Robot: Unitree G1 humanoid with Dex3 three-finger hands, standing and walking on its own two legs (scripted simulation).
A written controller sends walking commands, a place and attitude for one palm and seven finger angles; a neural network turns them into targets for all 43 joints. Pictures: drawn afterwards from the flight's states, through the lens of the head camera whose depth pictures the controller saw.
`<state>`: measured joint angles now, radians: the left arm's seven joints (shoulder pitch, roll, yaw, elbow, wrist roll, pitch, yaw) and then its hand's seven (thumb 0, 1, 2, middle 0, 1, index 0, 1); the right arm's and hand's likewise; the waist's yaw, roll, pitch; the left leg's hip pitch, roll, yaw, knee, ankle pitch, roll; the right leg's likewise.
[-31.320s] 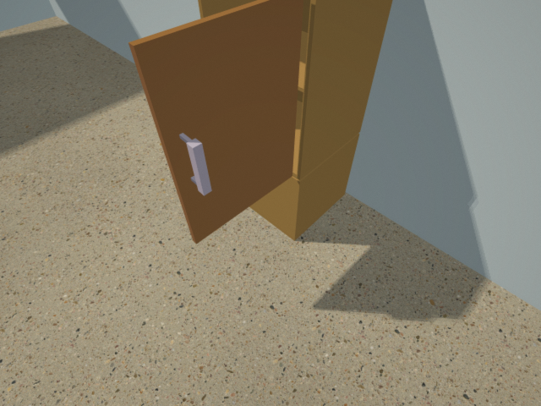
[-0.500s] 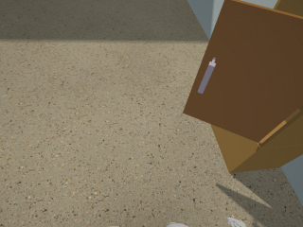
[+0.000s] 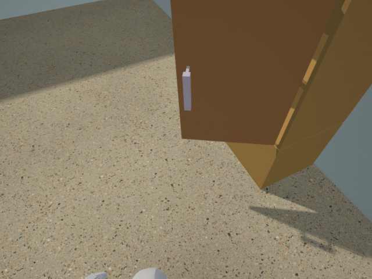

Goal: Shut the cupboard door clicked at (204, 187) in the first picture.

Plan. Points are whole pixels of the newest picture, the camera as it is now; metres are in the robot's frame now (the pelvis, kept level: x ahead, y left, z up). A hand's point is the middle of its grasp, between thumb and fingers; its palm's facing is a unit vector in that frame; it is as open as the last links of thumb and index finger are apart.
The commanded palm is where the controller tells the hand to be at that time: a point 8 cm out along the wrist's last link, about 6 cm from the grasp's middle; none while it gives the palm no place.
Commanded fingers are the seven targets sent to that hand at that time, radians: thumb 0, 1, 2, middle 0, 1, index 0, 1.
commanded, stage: take the last steps up to it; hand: left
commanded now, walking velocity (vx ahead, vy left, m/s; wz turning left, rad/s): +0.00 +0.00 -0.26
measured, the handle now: (187, 88) +0.71 +0.02 -0.03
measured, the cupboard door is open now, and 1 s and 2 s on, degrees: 59 59 59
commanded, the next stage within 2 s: come to a stop and stand still in 0.86 s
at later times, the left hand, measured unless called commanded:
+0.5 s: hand out of the picture +0.14 +0.20 -0.16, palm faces -0.17 -0.97 -0.15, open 7.4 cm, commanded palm none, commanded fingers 0.00 0.90 0.90 -0.20 -0.30 -0.20 -0.30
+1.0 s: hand (164, 243) +0.24 +0.08 -0.18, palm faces -0.10 -0.98 -0.16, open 7.2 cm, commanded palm none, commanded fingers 0.00 0.90 0.90 -0.20 -0.30 -0.20 -0.30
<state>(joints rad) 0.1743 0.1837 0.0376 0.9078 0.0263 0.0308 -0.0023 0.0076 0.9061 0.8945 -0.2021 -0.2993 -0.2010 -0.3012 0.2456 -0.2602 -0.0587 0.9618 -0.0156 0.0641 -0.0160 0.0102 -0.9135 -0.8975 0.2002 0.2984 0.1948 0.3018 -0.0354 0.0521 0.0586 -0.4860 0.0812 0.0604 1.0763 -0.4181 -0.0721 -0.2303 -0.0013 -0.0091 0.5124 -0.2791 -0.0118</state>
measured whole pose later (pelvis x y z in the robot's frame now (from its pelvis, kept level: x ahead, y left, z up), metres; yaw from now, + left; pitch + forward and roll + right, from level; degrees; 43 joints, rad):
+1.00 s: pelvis +0.20 -0.09 +0.00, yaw -8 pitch +0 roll -3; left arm 0.26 0.17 0.04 1.08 0.02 -0.04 0.01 -0.01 0.93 0.89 -0.20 -0.30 -0.20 -0.30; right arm 0.20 -0.16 -0.04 1.01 -0.02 -0.02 -0.01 0.01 -0.92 -0.90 0.20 0.30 0.19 0.30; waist -0.01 0.01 0.03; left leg -0.42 0.08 0.10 0.69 -0.28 -0.02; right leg -0.11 0.04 -0.15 0.41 -0.30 -0.05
